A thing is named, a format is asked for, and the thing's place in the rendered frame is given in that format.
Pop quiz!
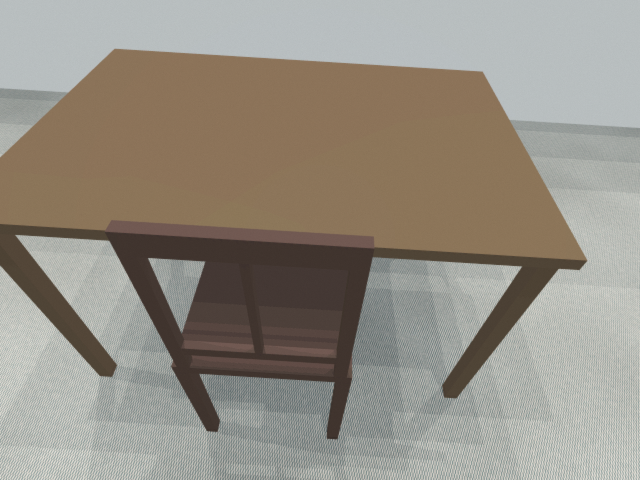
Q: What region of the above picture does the chair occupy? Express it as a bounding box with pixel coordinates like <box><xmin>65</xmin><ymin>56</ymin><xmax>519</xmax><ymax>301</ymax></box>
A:
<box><xmin>105</xmin><ymin>220</ymin><xmax>375</xmax><ymax>439</ymax></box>

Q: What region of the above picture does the table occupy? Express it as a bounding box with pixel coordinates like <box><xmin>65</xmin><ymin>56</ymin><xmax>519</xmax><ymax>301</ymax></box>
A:
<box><xmin>0</xmin><ymin>49</ymin><xmax>587</xmax><ymax>398</ymax></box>

